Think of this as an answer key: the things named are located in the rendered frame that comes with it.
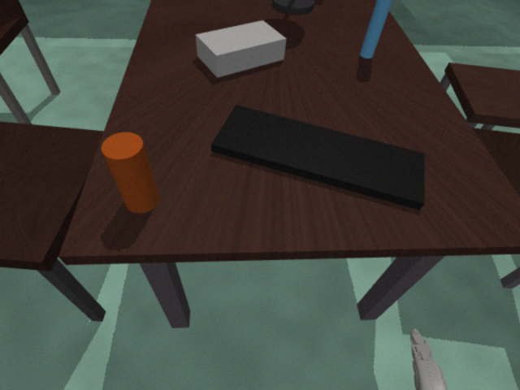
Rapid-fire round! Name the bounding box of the table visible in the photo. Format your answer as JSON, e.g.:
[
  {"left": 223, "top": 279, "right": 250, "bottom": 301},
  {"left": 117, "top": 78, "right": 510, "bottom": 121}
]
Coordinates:
[{"left": 58, "top": 0, "right": 520, "bottom": 328}]

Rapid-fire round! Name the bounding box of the right robot hand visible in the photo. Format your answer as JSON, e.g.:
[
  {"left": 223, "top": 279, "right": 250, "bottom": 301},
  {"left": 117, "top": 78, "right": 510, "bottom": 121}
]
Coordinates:
[{"left": 410, "top": 328, "right": 448, "bottom": 390}]

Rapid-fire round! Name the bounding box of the chair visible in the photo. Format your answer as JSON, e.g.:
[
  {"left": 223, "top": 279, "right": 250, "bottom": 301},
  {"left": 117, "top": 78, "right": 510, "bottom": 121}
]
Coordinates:
[
  {"left": 0, "top": 0, "right": 60, "bottom": 124},
  {"left": 440, "top": 63, "right": 520, "bottom": 130},
  {"left": 0, "top": 122, "right": 106, "bottom": 322},
  {"left": 472, "top": 128, "right": 520, "bottom": 288}
]

